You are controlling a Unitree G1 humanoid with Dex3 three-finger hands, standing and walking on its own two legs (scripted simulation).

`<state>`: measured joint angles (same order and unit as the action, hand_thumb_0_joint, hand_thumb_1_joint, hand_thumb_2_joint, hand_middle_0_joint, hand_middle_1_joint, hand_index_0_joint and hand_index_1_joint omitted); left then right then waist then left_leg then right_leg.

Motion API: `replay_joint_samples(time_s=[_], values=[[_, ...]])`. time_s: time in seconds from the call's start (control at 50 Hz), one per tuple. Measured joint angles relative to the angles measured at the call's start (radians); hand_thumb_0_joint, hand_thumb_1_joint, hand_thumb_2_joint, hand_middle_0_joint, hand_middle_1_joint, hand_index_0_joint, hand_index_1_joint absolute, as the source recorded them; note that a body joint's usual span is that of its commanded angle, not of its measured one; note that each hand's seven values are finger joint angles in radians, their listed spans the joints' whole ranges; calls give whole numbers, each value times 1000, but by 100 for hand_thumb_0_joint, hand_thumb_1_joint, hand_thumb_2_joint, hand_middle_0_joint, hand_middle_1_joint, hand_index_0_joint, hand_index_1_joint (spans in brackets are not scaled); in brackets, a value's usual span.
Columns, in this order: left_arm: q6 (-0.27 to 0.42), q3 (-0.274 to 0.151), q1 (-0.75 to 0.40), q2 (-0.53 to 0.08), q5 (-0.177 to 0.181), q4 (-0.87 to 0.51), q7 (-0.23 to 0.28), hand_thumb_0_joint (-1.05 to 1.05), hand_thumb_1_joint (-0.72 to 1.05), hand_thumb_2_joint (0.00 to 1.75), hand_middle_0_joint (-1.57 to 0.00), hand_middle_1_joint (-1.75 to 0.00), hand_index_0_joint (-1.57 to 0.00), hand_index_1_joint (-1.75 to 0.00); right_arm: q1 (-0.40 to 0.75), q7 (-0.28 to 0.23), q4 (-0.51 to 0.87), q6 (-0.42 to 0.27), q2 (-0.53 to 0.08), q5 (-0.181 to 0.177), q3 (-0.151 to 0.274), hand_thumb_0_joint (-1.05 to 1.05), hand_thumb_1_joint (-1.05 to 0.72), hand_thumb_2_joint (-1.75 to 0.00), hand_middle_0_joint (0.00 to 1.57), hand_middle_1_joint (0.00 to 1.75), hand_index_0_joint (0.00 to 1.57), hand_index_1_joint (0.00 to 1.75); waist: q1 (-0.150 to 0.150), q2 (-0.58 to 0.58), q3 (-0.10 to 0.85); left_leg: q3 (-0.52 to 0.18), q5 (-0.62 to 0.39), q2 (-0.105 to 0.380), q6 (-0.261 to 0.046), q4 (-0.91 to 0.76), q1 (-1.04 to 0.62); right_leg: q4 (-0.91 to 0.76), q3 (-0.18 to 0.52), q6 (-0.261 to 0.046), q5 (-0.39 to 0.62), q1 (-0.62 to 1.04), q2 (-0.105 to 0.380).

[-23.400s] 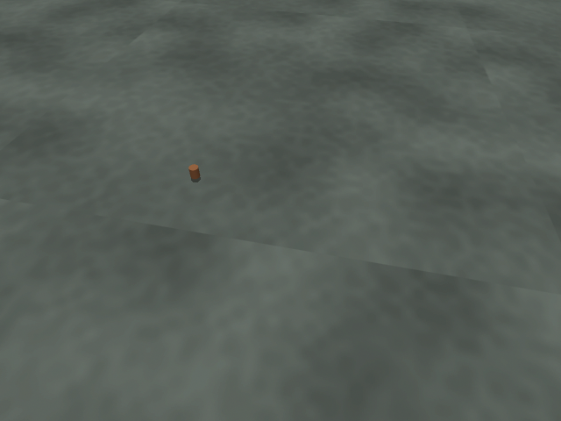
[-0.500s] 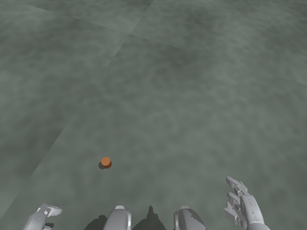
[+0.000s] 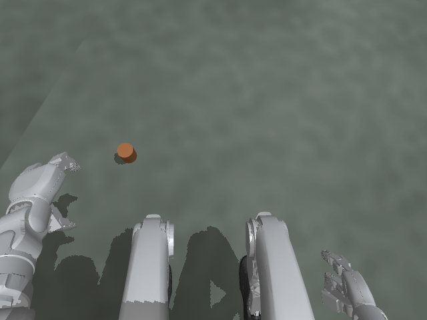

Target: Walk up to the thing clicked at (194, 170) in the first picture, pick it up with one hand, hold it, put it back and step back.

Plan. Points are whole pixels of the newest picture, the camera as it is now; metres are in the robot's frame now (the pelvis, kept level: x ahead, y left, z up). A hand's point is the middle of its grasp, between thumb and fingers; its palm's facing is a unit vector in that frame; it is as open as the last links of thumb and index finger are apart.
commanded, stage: rise first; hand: left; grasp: from above
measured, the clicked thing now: (127, 153) +0.54 +0.27 -0.43
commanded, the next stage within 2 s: none
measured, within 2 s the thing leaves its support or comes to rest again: neither
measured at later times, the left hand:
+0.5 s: hand (83, 172) +0.43 +0.31 -0.24, palm faces -0.46 -0.03 -0.89, open 12.4 cm
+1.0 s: hand (95, 162) +0.47 +0.31 -0.29, palm faces -0.46 -0.04 -0.88, open 12.8 cm
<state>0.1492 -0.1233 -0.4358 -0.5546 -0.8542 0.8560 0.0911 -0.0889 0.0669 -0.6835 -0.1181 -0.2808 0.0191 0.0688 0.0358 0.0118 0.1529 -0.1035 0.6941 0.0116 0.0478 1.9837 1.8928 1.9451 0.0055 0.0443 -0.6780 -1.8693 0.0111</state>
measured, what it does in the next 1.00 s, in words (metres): lowers itself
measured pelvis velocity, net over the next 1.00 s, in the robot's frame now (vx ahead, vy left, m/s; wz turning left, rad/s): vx -0.01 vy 0.02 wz -0.09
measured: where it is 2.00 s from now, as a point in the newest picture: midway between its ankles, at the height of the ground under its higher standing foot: (205, 308)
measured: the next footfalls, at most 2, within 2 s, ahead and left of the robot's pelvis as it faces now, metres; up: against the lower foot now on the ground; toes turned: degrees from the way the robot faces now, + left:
none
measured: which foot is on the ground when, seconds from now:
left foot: down 0.00-1.00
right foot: down 0.00-1.00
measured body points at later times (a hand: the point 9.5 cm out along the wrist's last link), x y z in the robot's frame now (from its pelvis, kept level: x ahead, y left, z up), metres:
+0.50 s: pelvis -0.02 +0.02 -0.10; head +0.19 +0.08 +0.29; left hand +0.45 +0.31 -0.19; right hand +0.02 -0.27 -0.20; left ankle +0.07 +0.14 -0.43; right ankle +0.08 -0.14 -0.43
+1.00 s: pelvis -0.01 +0.02 -0.12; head +0.23 +0.09 +0.25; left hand +0.49 +0.31 -0.24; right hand +0.03 -0.26 -0.22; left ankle +0.07 +0.14 -0.43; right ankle +0.08 -0.14 -0.43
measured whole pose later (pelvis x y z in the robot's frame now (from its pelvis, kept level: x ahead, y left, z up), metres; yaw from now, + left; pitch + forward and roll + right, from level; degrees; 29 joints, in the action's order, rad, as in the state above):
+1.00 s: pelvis -0.01 +0.02 -0.12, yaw -5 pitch +35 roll -10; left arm 0.26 -0.12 -0.98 -0.82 -1.31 1.45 0.35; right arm -0.15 0.15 -0.72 -0.01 -0.26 0.15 -0.06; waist 0.24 -0.02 0.05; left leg -0.16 0.70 -0.03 0.01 2.39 2.31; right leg 2.28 -0.01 0.06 -0.68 -2.22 -0.01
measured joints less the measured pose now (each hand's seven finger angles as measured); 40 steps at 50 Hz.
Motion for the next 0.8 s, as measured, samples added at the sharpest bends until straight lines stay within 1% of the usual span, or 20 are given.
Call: replay_joint_samples(time_s=[0.1,0.2,0.3,0.38,0.44,0.5,0.56,0.62,0.8], values=[[65,-1,-117,-53,-105,106,28,0,-33,85,-26,-92,-26,-92,-28,10,-29,29,7,15,-10,1,-90,-90,20,30,20,30,24,-4,-26,-16,-9,-6,1,102,104,89,-5,6,13,-96,-6],[106,-10,-198,-99,-200,191,84,0,-28,82,-29,-88,-30,-87,-56,18,-44,71,10,31,-20,1,-89,-90,20,30,20,30,57,-7,-46,-28,-20,-12,-3,182,184,155,-8,11,27,-166,-12],[120,0,-276,-139,-284,286,140,0,-25,80,-31,-83,-32,-83,-74,23,-59,100,12,48,-35,1,-90,-90,20,30,20,30,94,-9,-54,-35,-29,-21,-10,240,242,203,-10,10,33,-212,-13],[124,10,-333,-169,-341,362,170,0,-24,79,-33,-79,-33,-79,-81,28,-67,111,15,61,-47,1,-90,-90,20,30,20,30,123,-12,-55,-39,-31,-26,-16,276,278,232,-11,7,33,-239,-13],[129,16,-373,-186,-377,409,188,0,-24,79,-34,-76,-34,-76,-83,33,-70,113,16,71,-57,1,-90,-90,20,30,20,30,141,-14,-56,-40,-32,-30,-21,299,303,250,-11,3,30,-258,-13],[133,19,-405,-199,-405,451,200,0,-24,79,-34,-74,-34,-74,-83,38,-71,115,16,80,-65,1,-90,-90,20,30,20,30,154,-15,-56,-41,-30,-34,-26,319,325,266,-10,3,26,-275,-12],[132,21,-431,-208,-422,481,207,0,-24,79,-34,-74,-34,-74,-81,44,-72,115,19,90,-72,1,-90,-90,20,30,20,30,164,-17,-57,-40,-28,-37,-30,337,344,281,-9,2,22,-288,-12],[134,24,-460,-217,-432,506,218,0,-24,79,-34,-74,-34,-74,-76,50,-69,111,21,97,-81,1,-90,-90,20,30,20,30,171,-21,-61,-40,-25,-39,-33,350,360,292,-9,-1,17,-300,-11],[123,23,-520,-242,-455,562,241,0,-25,78,-32,-77,-33,-76,-56,67,-53,105,24,119,-104,1,-90,-90,20,30,20,30,190,-24,-75,-45,-10,-41,-39,385,396,318,-10,5,4,-328,-13]])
